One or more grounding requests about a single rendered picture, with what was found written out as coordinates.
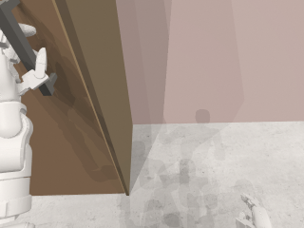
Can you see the handle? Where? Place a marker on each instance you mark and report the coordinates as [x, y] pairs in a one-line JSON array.
[[20, 43]]

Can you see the left robot hand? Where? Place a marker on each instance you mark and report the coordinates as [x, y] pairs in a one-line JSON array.
[[10, 91]]

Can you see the right robot hand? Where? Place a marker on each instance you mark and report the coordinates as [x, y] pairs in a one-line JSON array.
[[259, 217]]

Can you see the wardrobe door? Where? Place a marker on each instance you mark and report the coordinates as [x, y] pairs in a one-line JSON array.
[[70, 155]]

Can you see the left robot forearm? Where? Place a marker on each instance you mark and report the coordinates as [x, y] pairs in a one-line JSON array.
[[15, 161]]

